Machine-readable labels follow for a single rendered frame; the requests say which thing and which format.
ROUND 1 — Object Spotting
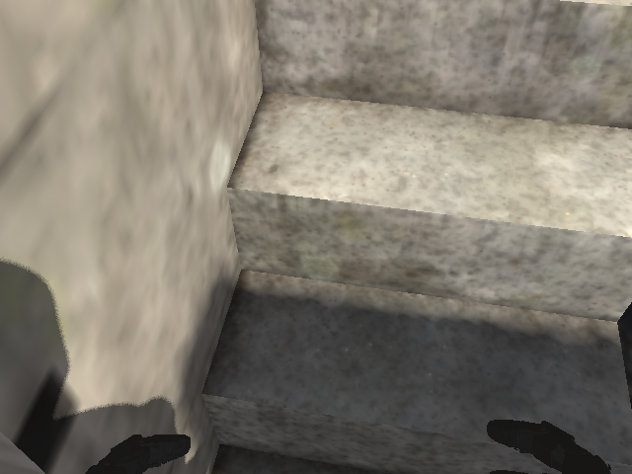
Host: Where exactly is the left robot hand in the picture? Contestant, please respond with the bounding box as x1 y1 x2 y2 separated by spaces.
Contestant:
85 434 191 474

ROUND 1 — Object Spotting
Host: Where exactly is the right robot hand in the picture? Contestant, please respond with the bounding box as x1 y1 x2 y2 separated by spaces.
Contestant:
487 420 611 474

